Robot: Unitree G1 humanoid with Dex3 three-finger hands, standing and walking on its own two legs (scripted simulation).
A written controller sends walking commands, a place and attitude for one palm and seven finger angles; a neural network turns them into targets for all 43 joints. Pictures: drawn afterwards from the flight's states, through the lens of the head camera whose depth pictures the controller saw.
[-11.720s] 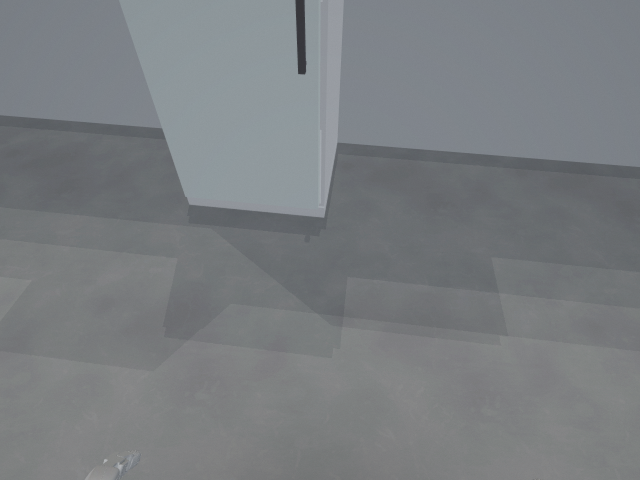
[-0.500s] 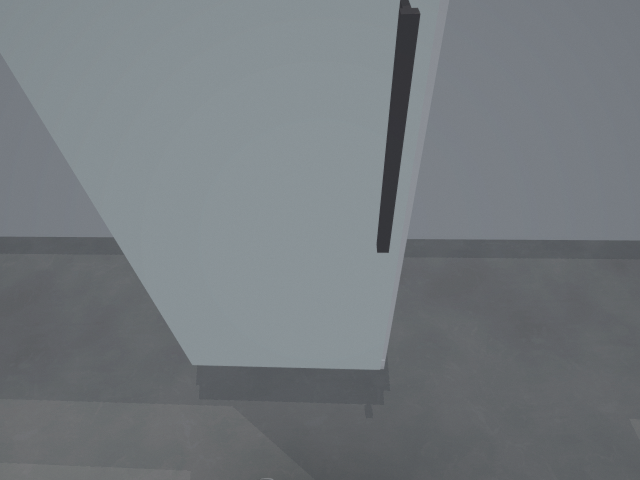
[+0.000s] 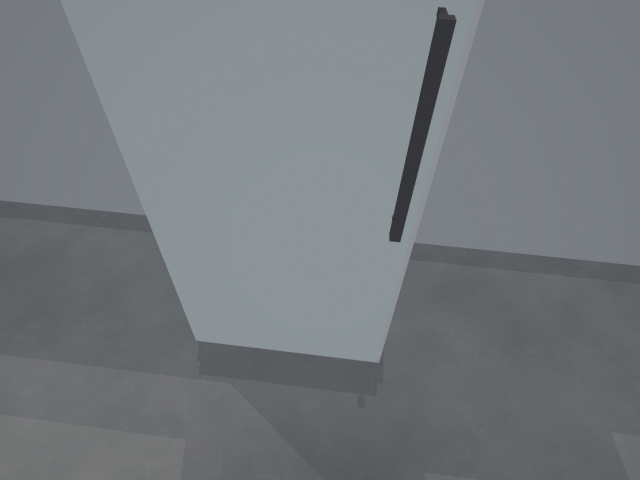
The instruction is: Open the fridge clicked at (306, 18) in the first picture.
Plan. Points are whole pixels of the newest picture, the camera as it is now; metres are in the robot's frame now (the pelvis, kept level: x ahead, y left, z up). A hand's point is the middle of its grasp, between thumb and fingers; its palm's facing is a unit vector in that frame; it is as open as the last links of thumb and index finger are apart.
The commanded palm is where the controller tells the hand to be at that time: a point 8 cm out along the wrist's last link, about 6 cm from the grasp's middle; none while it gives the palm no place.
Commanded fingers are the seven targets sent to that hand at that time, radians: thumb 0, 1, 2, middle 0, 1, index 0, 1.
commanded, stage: come to a stop and stand still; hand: right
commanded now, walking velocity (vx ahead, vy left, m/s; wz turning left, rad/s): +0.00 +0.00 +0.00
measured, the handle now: (414, 145) +0.60 -0.11 +0.13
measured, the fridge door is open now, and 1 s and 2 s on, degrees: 0 0 0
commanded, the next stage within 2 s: look again from close up in 0.44 s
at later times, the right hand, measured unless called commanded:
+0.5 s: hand out of the picture -0.06 -0.15 -0.18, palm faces +0.05 +0.98 -0.17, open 7.3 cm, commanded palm none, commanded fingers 0.00 -0.90 -0.90 0.20 0.30 0.20 0.30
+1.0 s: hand out of the picture +0.01 -0.20 -0.18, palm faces +0.01 +0.98 -0.21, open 7.3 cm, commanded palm none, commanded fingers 0.00 -0.90 -0.90 0.20 0.30 0.20 0.30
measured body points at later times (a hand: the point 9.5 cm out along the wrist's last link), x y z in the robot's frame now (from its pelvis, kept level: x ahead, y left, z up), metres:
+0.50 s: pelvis -0.02 +0.00 -0.01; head -0.02 +0.00 +0.44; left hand -0.03 +0.21 -0.17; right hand -0.06 -0.21 -0.17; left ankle +0.01 +0.12 -0.74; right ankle +0.06 -0.10 -0.74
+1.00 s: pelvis +0.01 -0.02 +0.00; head +0.01 -0.02 +0.45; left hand +0.03 +0.21 -0.16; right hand +0.01 -0.25 -0.16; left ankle +0.01 +0.12 -0.74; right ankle +0.06 -0.10 -0.74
